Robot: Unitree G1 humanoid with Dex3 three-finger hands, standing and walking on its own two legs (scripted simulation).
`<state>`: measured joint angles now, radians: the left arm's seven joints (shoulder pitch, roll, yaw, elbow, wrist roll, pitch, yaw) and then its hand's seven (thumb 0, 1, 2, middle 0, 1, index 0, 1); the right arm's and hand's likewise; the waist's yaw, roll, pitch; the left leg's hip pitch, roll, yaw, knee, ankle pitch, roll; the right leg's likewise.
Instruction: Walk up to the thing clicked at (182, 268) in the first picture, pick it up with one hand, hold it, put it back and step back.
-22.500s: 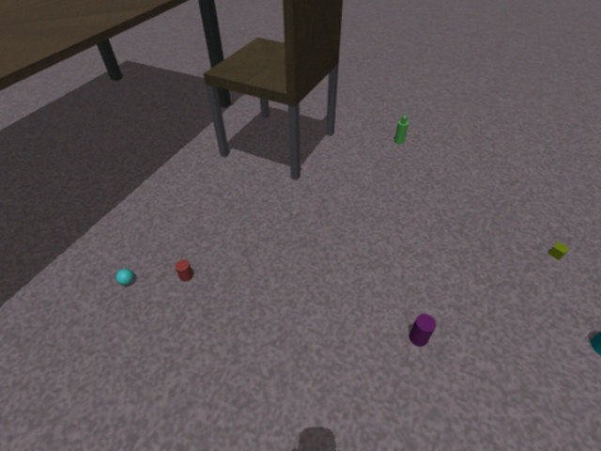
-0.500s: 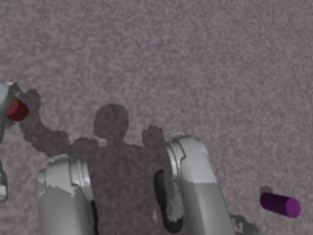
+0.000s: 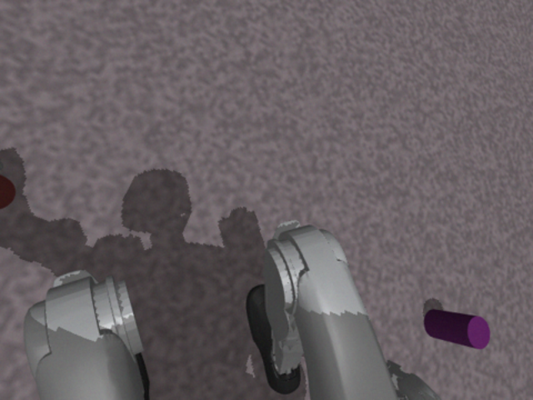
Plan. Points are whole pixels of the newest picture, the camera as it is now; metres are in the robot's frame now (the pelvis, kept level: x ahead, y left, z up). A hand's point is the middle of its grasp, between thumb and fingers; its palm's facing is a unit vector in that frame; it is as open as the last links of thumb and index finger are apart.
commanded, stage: rest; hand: left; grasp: from above
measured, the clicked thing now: out of the picture +0.45 +0.32 -0.23
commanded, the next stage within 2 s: open in 0.90 s
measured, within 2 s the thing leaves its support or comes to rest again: rests again in 0.52 s
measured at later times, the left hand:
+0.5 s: hand out of the picture +0.43 +0.33 -0.23, palm faces -0.45 -0.13 -0.88, open 8.6 cm
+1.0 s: hand out of the picture +0.43 +0.33 -0.24, palm faces -0.45 -0.14 -0.88, open 8.6 cm
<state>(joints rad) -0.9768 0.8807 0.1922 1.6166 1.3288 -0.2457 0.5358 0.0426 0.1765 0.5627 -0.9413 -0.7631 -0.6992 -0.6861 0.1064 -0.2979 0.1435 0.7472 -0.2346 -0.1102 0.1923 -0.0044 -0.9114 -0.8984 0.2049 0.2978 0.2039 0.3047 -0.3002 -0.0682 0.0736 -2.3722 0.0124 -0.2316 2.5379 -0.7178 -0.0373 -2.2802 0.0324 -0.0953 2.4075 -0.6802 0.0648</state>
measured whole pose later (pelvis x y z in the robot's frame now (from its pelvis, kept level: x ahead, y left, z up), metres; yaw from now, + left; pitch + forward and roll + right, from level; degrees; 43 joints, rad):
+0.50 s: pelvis +0.00 +0.00 +0.00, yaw -2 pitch +28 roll -13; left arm -0.99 0.95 0.19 1.70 1.34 -0.25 0.59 0.04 0.18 0.56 -0.99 -0.75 -0.70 -0.69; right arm 0.09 -0.32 0.20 0.73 -0.28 -0.17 0.23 0.00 -0.91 -0.90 0.20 0.30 0.20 0.30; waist -0.33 -0.10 0.12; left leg -2.36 0.01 -0.26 2.57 -0.72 -0.03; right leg -2.26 0.04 -0.12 2.41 -0.67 0.07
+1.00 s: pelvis +0.00 +0.01 +0.00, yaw -3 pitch +27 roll -14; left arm -1.01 1.00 0.17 1.75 1.32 -0.25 0.62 0.04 0.17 0.56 -1.01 -0.70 -0.72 -0.66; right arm 0.08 -0.34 0.25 0.71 -0.28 -0.22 0.25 0.00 -0.92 -0.91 0.20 0.30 0.20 0.30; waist -0.35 -0.11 0.15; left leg -2.36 0.02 -0.28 2.58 -0.73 -0.03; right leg -2.24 0.05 -0.13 2.40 -0.67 0.08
